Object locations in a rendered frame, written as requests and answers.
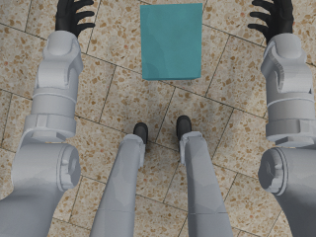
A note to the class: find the left robot thigh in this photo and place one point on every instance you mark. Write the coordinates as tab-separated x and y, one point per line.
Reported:
115	215

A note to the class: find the robot right upper arm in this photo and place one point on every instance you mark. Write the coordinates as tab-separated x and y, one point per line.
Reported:
290	175

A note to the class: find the robot left hand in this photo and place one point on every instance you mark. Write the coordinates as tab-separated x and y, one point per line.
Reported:
66	18

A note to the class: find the robot left forearm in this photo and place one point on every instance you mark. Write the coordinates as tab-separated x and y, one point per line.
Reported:
55	92

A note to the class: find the robot right forearm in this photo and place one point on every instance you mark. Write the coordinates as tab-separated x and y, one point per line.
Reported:
289	93

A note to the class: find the carton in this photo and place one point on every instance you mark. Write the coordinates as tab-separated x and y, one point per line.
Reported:
171	37

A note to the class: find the robot left upper arm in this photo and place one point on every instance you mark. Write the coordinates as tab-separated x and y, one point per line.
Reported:
42	173

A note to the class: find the robot right hand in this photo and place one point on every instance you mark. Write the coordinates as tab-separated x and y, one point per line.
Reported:
279	21

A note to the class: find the robot right foot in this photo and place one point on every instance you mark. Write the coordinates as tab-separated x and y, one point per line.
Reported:
183	125

